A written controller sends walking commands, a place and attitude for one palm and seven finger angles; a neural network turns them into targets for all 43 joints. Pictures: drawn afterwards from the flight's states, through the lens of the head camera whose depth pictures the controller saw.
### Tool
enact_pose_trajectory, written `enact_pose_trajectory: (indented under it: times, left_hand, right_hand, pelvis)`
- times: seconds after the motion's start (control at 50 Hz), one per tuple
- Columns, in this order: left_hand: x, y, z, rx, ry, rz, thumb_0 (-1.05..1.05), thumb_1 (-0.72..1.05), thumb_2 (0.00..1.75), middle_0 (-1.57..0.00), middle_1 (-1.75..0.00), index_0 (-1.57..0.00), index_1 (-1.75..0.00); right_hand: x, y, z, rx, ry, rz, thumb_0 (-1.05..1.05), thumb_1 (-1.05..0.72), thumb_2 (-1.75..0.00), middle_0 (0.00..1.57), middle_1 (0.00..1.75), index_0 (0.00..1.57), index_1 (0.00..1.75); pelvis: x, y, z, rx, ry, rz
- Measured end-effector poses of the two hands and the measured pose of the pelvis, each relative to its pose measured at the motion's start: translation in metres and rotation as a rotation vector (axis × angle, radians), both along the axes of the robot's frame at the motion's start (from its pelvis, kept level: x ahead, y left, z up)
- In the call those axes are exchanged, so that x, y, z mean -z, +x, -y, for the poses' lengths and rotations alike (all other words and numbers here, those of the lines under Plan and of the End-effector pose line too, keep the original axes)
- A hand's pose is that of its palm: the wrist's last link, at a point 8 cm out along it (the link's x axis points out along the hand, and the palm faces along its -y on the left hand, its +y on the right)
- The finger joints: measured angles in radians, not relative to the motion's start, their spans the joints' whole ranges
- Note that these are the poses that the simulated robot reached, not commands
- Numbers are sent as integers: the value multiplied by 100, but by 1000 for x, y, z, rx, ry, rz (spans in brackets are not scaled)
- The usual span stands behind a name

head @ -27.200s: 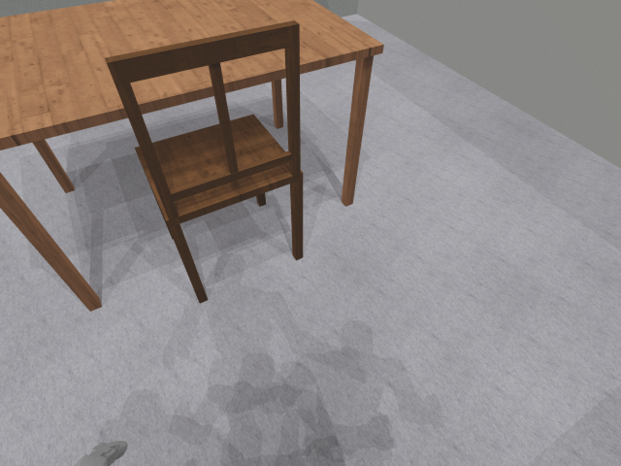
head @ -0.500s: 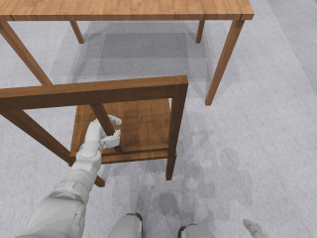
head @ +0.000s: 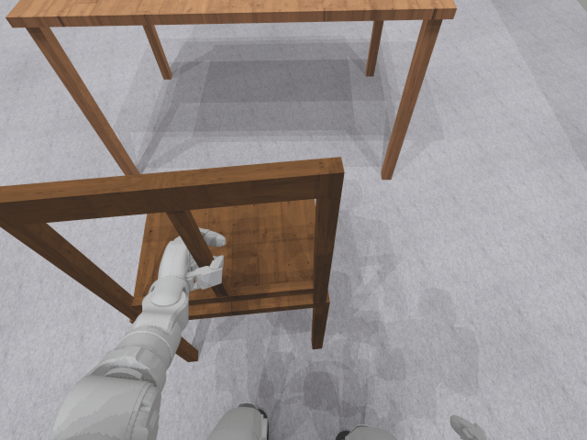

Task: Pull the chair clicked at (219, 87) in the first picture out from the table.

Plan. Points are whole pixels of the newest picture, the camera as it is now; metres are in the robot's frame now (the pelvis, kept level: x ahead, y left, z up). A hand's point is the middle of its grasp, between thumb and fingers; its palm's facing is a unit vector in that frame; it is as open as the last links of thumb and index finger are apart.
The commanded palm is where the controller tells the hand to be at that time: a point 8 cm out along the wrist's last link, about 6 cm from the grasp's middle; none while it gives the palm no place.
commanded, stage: stop walking, hand still on the chair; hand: left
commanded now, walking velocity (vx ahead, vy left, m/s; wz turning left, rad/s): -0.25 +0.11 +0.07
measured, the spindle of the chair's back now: (204, 258) +0.38 +0.17 -0.06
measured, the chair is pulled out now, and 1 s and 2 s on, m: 0.57 0.73 0.73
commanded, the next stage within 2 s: open the thumb and straighten the fingers in 1.32 s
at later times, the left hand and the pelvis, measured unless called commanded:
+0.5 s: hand (205, 373) +0.20 +0.14 -0.06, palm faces -0.01 -0.98 -0.17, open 5.5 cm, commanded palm +0.19 +0.19 -0.04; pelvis -0.06 +0.01 +0.01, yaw +0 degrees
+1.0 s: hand (202, 378) +0.20 +0.14 -0.06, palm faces +0.00 -0.98 -0.18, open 5.6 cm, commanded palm +0.18 +0.19 -0.04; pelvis -0.02 +0.01 +0.01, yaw +0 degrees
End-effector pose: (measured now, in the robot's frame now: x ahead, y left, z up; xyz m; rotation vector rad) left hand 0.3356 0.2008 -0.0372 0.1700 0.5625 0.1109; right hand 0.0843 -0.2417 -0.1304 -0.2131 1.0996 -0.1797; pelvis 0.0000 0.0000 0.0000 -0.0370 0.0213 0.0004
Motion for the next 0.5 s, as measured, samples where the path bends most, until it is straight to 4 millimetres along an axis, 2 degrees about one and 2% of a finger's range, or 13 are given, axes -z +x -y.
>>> enact_pose_trajectory:
  times: [0.08,0.24,0.38,0.5]
  left_hand:
    - [-1,-27,5,-6,5,-11,6,63,78,-29,-119,-50,-145]
    - [0,-84,12,23,-3,-4,4,64,76,-28,-122,-50,-145]
    - [0,-128,12,57,-16,-12,4,65,76,-26,-124,-50,-145]
    - [1,-150,10,66,-16,-6,4,64,77,-27,-126,-50,-145]
  right_hand:
    - [0,-22,6,27,12,10,0,-90,-89,20,30,20,30]
    - [-15,-47,17,23,-65,69,1,-90,-89,20,30,20,30]
    - [-26,-52,-4,21,-36,123,1,-90,-89,20,30,20,30]
    - [-28,-44,-25,7,13,169,1,-90,-89,20,30,20,30]
  pelvis:
    - [-2,-23,5,-10,21,8]
    - [-2,-54,-7,-24,57,51]
    - [-7,-60,-13,-7,40,71]
    - [-8,-58,-15,3,37,85]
